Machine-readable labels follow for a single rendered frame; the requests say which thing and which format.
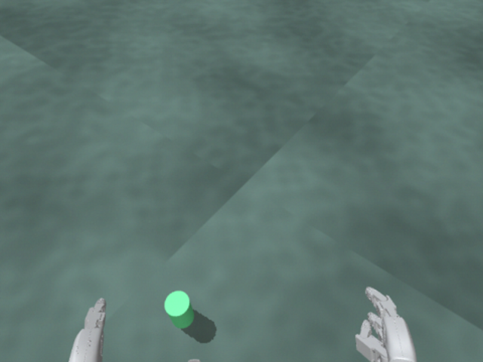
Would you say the can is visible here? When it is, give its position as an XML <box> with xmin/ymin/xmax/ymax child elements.
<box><xmin>165</xmin><ymin>291</ymin><xmax>194</xmax><ymax>329</ymax></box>

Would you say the right robot hand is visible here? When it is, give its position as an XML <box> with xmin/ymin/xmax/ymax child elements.
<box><xmin>355</xmin><ymin>287</ymin><xmax>417</xmax><ymax>362</ymax></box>

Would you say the left robot hand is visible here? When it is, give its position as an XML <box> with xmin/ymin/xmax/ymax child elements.
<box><xmin>69</xmin><ymin>298</ymin><xmax>106</xmax><ymax>362</ymax></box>

